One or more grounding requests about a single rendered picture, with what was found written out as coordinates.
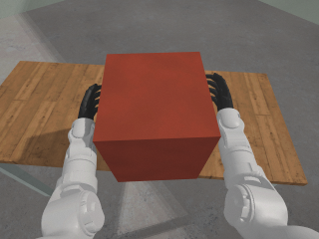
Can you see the right robot hand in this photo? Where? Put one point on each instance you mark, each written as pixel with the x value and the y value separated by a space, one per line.
pixel 222 99

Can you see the left robot forearm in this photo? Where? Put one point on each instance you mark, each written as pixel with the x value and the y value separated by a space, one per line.
pixel 80 163

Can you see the left robot hand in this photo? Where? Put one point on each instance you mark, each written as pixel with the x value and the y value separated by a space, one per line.
pixel 88 107

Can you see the carton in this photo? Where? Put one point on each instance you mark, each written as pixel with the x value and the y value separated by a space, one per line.
pixel 155 118

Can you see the left robot upper arm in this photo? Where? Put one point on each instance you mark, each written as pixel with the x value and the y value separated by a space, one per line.
pixel 76 216

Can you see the table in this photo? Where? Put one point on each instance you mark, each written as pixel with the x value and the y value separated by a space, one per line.
pixel 39 102

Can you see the right robot upper arm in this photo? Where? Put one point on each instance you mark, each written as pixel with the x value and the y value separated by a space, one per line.
pixel 261 213

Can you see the right robot forearm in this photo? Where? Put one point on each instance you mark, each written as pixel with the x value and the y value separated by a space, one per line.
pixel 236 154

